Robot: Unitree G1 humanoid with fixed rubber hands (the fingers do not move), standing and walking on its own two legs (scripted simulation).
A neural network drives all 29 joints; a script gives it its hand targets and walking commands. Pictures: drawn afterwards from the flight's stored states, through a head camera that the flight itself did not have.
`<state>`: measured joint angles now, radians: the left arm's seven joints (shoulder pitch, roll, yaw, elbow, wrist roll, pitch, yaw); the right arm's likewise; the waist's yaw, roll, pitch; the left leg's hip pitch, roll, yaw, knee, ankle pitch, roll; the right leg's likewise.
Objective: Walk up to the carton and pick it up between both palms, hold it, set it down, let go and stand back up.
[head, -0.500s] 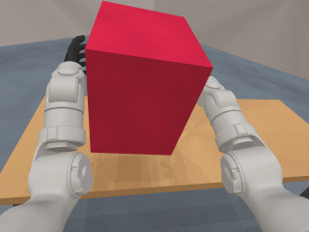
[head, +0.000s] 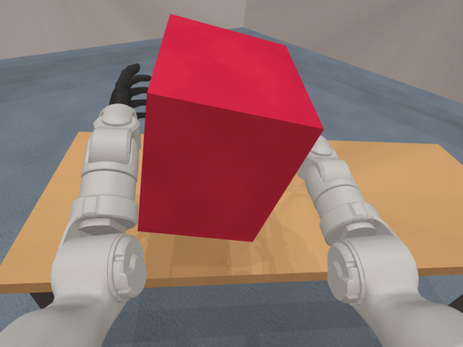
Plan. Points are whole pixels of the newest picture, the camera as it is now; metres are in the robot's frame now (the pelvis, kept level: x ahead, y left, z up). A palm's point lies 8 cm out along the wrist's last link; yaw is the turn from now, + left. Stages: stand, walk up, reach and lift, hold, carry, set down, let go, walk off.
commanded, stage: set down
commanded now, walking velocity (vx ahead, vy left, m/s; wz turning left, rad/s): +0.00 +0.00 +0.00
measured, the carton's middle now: (214, 135) +0.44 +0.02 +0.19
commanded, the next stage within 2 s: none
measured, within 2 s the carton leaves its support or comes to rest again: neither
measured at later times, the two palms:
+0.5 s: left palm (128, 125) +0.43 +0.17 +0.21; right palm (297, 144) +0.43 -0.14 +0.19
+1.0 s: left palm (132, 137) +0.43 +0.17 +0.18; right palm (293, 153) +0.44 -0.14 +0.16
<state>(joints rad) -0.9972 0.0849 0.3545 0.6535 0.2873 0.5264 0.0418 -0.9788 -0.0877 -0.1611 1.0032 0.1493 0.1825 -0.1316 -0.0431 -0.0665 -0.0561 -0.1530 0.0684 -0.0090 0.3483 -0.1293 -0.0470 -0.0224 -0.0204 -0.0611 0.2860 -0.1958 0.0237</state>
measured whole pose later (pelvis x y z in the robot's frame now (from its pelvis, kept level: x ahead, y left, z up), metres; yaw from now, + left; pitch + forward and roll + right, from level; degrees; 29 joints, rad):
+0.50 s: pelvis +0.01 +0.00 +0.00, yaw +0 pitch -1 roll -1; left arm -0.93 0.06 0.36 0.65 0.27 0.44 0.05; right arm -0.95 -0.08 -0.17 1.00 0.10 0.13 -0.12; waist -0.02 -0.06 -0.05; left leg -0.18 0.07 0.00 0.34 -0.14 -0.05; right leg -0.05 -0.02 -0.06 0.28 -0.21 0.02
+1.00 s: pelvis +0.02 -0.01 +0.00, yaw -1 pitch +2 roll -1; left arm -0.94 0.04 0.40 0.79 0.28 0.31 0.08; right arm -0.95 -0.06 -0.32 1.10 -0.06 0.05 -0.07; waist 0.03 -0.05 -0.08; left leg -0.23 0.08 0.01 0.32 -0.12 -0.06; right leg -0.13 -0.02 -0.05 0.29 -0.20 0.02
